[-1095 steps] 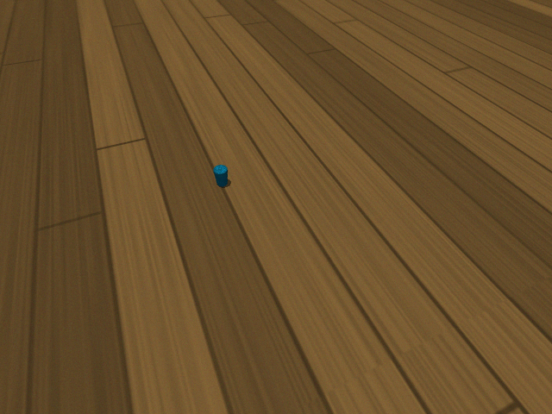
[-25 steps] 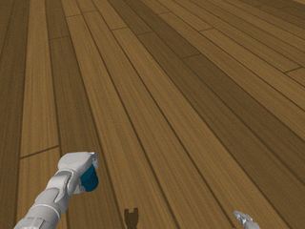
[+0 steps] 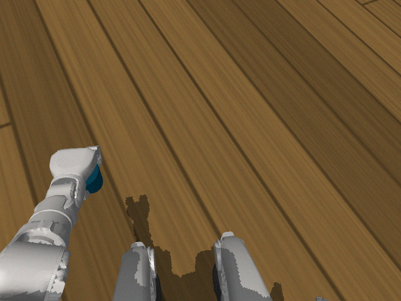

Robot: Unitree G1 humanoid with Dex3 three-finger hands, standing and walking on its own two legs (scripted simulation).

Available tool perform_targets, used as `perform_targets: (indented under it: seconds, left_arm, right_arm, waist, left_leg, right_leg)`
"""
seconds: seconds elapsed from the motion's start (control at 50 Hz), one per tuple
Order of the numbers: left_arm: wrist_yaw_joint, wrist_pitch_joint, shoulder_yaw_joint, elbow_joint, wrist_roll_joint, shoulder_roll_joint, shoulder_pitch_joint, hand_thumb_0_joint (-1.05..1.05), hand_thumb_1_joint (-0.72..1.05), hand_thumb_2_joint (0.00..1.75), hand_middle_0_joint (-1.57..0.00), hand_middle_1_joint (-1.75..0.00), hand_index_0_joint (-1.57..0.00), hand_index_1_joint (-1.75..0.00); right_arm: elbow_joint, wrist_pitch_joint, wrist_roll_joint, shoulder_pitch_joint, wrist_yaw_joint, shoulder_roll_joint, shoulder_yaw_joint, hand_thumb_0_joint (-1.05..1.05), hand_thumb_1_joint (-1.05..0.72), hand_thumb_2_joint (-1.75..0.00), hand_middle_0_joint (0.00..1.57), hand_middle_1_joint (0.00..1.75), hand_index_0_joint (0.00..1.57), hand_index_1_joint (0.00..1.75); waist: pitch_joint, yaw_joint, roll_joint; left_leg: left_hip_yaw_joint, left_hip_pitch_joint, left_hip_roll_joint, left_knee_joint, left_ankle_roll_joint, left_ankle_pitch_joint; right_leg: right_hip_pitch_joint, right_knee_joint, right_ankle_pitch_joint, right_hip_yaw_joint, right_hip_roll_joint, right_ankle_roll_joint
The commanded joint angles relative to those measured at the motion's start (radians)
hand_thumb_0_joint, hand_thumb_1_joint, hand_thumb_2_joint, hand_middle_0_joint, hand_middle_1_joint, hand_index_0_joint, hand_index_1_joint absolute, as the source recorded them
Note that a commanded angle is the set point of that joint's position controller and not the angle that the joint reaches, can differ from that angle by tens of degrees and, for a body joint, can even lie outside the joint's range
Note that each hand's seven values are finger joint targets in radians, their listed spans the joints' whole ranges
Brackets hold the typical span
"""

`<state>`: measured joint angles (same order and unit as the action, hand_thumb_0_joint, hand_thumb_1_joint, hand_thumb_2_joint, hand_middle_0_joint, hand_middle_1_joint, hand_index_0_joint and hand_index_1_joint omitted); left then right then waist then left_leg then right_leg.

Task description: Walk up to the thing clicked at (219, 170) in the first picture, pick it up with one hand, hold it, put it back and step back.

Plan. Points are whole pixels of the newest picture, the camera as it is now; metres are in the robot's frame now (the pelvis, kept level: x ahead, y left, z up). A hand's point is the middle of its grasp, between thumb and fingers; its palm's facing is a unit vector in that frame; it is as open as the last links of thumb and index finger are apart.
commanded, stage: crouch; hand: left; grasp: from above
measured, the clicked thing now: (87, 177) +0.43 +0.23 -0.15
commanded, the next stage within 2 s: lower in 1.28 s
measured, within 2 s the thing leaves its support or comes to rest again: neither
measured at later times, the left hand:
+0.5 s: hand (100, 190) +0.45 +0.24 -0.31, palm faces -0.44 -0.01 -0.90, open 9.6 cm
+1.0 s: hand (106, 191) +0.46 +0.24 -0.38, palm faces -0.46 -0.02 -0.89, open 9.6 cm
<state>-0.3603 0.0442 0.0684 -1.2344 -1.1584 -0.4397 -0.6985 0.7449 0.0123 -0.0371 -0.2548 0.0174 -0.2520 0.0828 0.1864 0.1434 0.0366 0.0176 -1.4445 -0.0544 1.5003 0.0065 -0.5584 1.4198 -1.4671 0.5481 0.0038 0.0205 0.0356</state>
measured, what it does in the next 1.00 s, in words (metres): lowers itself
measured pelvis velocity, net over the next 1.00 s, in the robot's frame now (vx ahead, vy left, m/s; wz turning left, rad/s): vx -0.03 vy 0.00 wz -0.06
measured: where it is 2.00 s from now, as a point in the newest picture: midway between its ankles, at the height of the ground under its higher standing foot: outside the picture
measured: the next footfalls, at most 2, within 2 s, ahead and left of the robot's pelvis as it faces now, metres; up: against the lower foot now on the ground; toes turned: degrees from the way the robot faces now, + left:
none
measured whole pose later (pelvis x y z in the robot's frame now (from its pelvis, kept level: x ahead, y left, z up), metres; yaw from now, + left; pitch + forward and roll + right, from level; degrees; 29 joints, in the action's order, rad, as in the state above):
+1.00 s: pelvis -0.03 +0.00 -0.22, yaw -3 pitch +36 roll -6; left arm -0.35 0.17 -0.08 -1.43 -1.25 -0.69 -0.99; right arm 0.75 -0.04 -0.12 -0.17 -0.12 -0.26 -0.01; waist 0.08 0.24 0.01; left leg 0.12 -2.22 -0.03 2.25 0.02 -0.68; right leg 2.16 -2.19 0.67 -0.03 0.01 0.04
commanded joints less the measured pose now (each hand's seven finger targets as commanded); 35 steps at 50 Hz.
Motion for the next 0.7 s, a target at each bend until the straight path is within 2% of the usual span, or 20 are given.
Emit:
perform_targets:
  seconds: [0.0,0.04,0.06,0.1,0.14,0.18,0.22,0.3,0.32,0.36,0.38,0.46,0.48,0.5,0.58,0.6,0.62,0.64,0.66,0.68]
  left_arm:
    - [-0.019,-0.004,-0.073,0.140,-0.002,-0.265,-0.370,0.00,0.36,0.85,-0.69,-1.02,-0.75,-0.96]
    - [-0.015,0.006,-0.092,0.131,-0.005,-0.297,-0.375,0.00,0.36,0.87,-0.69,-1.02,-0.75,-0.96]
    - [-0.012,0.011,-0.083,0.120,-0.008,-0.275,-0.377,0.00,0.34,0.87,-0.68,-1.02,-0.74,-0.96]
    - [-0.010,0.031,-0.097,0.135,-0.010,-0.308,-0.432,0.00,0.34,0.86,-0.68,-1.00,-0.74,-0.94]
    - [-0.009,0.049,-0.107,0.128,-0.025,-0.326,-0.429,0.00,0.37,0.82,-0.69,-0.99,-0.75,-0.92]
    - [-0.019,0.065,-0.130,0.187,-0.038,-0.373,-0.472,0.00,0.40,0.88,-0.73,-0.99,-0.79,-0.94]
    - [-0.022,0.071,-0.115,0.140,-0.040,-0.331,-0.453,0.00,0.42,0.90,-0.74,-1.02,-0.80,-0.96]
    - [-0.037,0.076,-0.150,0.162,-0.051,-0.403,-0.515,0.00,0.41,0.93,-0.75,-1.02,-0.80,-0.97]
    - [-0.036,0.071,-0.132,0.119,-0.056,-0.360,-0.482,0.00,0.43,0.93,-0.75,-1.04,-0.81,-0.98]
    - [-0.039,0.071,-0.146,0.148,-0.048,-0.390,-0.515,0.00,0.44,0.95,-0.77,-1.03,-0.82,-0.98]
    - [-0.037,0.071,-0.147,0.131,-0.052,-0.395,-0.519,0.00,0.44,0.94,-0.77,-1.03,-0.82,-0.98]
    - [-0.027,0.074,-0.152,0.130,-0.058,-0.410,-0.537,0.00,0.45,0.95,-0.79,-1.03,-0.84,-0.98]
    - [-0.023,0.072,-0.148,0.090,-0.060,-0.382,-0.496,0.00,0.48,0.96,-0.80,-1.04,-0.85,-0.99]
    - [-0.023,0.071,-0.142,0.113,-0.056,-0.384,-0.520,0.00,0.49,0.94,-0.80,-1.03,-0.85,-0.98]
    - [-0.020,0.078,-0.156,0.099,-0.056,-0.422,-0.549,0.00,0.47,0.94,-0.79,-1.03,-0.84,-0.98]
    - [-0.017,0.079,-0.153,0.075,-0.059,-0.418,-0.523,0.00,0.47,0.94,-0.78,-1.05,-0.83,-0.99]
    - [-0.017,0.085,-0.158,0.112,-0.060,-0.439,-0.572,0.00,0.46,0.94,-0.77,-1.04,-0.83,-0.99]
    - [-0.016,0.085,-0.164,0.085,-0.061,-0.447,-0.560,0.00,0.45,0.94,-0.77,-1.04,-0.82,-0.99]
    - [-0.019,0.086,-0.166,0.060,-0.062,-0.450,-0.549,0.00,0.46,0.92,-0.77,-1.04,-0.83,-0.99]
    - [-0.017,0.090,-0.157,0.056,-0.064,-0.430,-0.545,0.00,0.46,0.92,-0.77,-1.04,-0.83,-0.99]
  right_arm:
    - [-0.080,-0.039,-0.009,-0.092,0.010,-0.181,0.050,0.00,-0.90,-0.90,0.20,0.30,0.20,0.30]
    - [-0.083,-0.045,-0.012,-0.090,0.006,-0.181,0.046,0.00,-0.90,-0.90,0.20,0.30,0.20,0.30]
    - [-0.083,-0.048,-0.014,-0.093,0.002,-0.181,0.043,0.00,-0.90,-0.90,0.20,0.30,0.20,0.30]
    - [-0.074,-0.056,-0.017,-0.100,-0.003,-0.188,0.041,0.00,-0.90,-0.90,0.20,0.30,0.20,0.30]
    - [-0.064,-0.066,-0.023,-0.106,-0.012,-0.194,0.034,0.00,-0.90,-0.90,0.20,0.30,0.20,0.30]
    - [-0.063,-0.073,-0.029,-0.115,-0.021,-0.198,0.033,0.00,-0.90,-0.90,0.20,0.30,0.20,0.30]
    - [-0.052,-0.079,-0.038,-0.125,-0.033,-0.195,0.028,0.00,-0.91,-0.90,0.20,0.30,0.20,0.30]
    - [-0.037,-0.086,-0.046,-0.135,-0.047,-0.206,0.024,0.00,-0.91,-0.90,0.20,0.30,0.20,0.30]
    - [-0.037,-0.087,-0.051,-0.137,-0.055,-0.201,0.022,0.00,-0.91,-0.90,0.20,0.30,0.20,0.30]
    - [-0.036,-0.086,-0.053,-0.135,-0.064,-0.203,0.024,0.00,-0.91,-0.90,0.20,0.30,0.20,0.30]
    - [-0.031,-0.086,-0.055,-0.139,-0.067,-0.207,0.022,0.00,-0.91,-0.90,0.20,0.30,0.20,0.30]
    - [-0.031,-0.079,-0.058,-0.131,-0.081,-0.207,0.023,0.00,-0.92,-0.91,0.20,0.30,0.20,0.30]
    - [-0.033,-0.080,-0.062,-0.142,-0.087,-0.212,0.023,0.00,-0.92,-0.91,0.20,0.30,0.20,0.30]
    - [-0.035,-0.078,-0.060,-0.135,-0.089,-0.209,0.023,0.00,-0.92,-0.91,0.20,0.30,0.20,0.30]
    - [-0.038,-0.070,-0.066,-0.139,-0.100,-0.220,0.021,0.00,-0.92,-0.91,0.20,0.30,0.20,0.30]
    - [-0.040,-0.069,-0.066,-0.136,-0.104,-0.219,0.018,0.00,-0.92,-0.90,0.20,0.30,0.20,0.30]
    - [-0.038,-0.067,-0.064,-0.131,-0.105,-0.220,0.017,0.00,-0.91,-0.90,0.20,0.30,0.20,0.30]
    - [-0.037,-0.066,-0.065,-0.130,-0.106,-0.220,0.017,0.00,-0.92,-0.90,0.20,0.30,0.20,0.30]
    - [-0.037,-0.068,-0.066,-0.133,-0.108,-0.222,0.011,0.00,-0.92,-0.91,0.20,0.30,0.20,0.30]
    - [-0.037,-0.067,-0.070,-0.128,-0.112,-0.221,0.013,0.00,-0.92,-0.90,0.20,0.30,0.20,0.30]
  waist:
    - [0.527,0.003,0.086]
    - [0.533,0.006,0.090]
    - [0.526,0.020,0.085]
    - [0.553,0.035,0.081]
    - [0.590,0.031,0.116]
    - [0.690,0.025,0.167]
    - [0.650,0.047,0.149]
    - [0.708,0.041,0.195]
    - [0.685,0.054,0.193]
    - [0.725,0.045,0.192]
    - [0.717,0.056,0.195]
    - [0.710,0.047,0.225]
    - [0.675,0.062,0.224]
    - [0.679,0.055,0.227]
    - [0.673,0.075,0.199]
    - [0.658,0.075,0.183]
    - [0.681,0.070,0.203]
    - [0.671,0.067,0.202]
    - [0.628,0.068,0.213]
    - [0.636,0.072,0.214]
  left_leg:
    - [0.016,0.225,0.044,-0.092,-0.013,0.080]
    - [0.025,0.175,0.046,-0.052,-0.015,0.032]
    - [0.034,0.155,0.046,-0.034,-0.015,0.008]
    - [0.043,0.120,0.048,0.013,-0.018,-0.022]
    - [0.046,0.110,0.049,0.067,-0.016,0.027]
    - [0.042,0.131,0.050,0.111,-0.013,0.076]
    - [0.037,0.086,0.049,0.152,-0.019,0.080]
    - [0.027,0.067,0.050,0.223,-0.018,0.117]
    - [0.027,0.056,0.051,0.236,-0.018,0.133]
    - [0.015,0.045,0.048,0.284,-0.026,0.168]
    - [0.017,0.021,0.050,0.295,-0.023,0.168]
    - [0.012,-0.008,0.046,0.339,-0.022,0.185]
    - [0.024,-0.005,0.044,0.342,-0.018,0.193]
    - [0.020,-0.011,0.042,0.350,-0.019,0.186]
    - [0.006,-0.093,0.043,0.409,-0.028,0.165]
    - [0.007,-0.114,0.043,0.415,-0.028,0.165]
    - [0.004,-0.125,0.044,0.422,-0.028,0.156]
    - [0.004,-0.129,0.043,0.432,-0.028,0.155]
    - [0.007,-0.143,0.045,0.428,-0.024,0.139]
    - [0.008,-0.138,0.042,0.435,-0.023,0.138]
  right_leg:
    - [-0.109,0.069,-0.096,-0.055,-0.032,-0.073]
    - [-0.054,0.026,-0.049,-0.059,-0.031,-0.074]
    - [-0.013,0.006,-0.029,-0.065,-0.030,-0.074]
    - [0.046,-0.031,-0.002,-0.068,-0.029,-0.072]
    - [0.099,-0.092,-0.040,-0.072,-0.026,-0.074]
    - [0.107,-0.138,-0.073,-0.076,-0.027,-0.077]
    - [0.144,-0.155,-0.082,-0.081,-0.026,-0.072]
    - [0.178,-0.215,-0.111,-0.082,-0.025,-0.071]
    - [0.192,-0.230,-0.122,-0.085,-0.023,-0.071]
    - [0.190,-0.249,-0.157,-0.085,-0.030,-0.068]
    - [0.196,-0.268,-0.162,-0.087,-0.027,-0.067]
    - [0.235,-0.315,-0.170,-0.090,-0.032,-0.069]
    - [0.256,-0.330,-0.171,-0.098,-0.027,-0.068]
    - [0.266,-0.337,-0.166,-0.099,-0.033,-0.070]
    - [0.239,-0.360,-0.182,-0.097,-0.035,-0.060]
    - [0.240,-0.371,-0.182,-0.098,-0.036,-0.059]
    - [0.247,-0.381,-0.175,-0.098,-0.039,-0.061]
    - [0.260,-0.389,-0.171,-0.097,-0.040,-0.061]
    - [0.287,-0.399,-0.153,-0.101,-0.035,-0.064]
    - [0.288,-0.407,-0.150,-0.104,-0.041,-0.066]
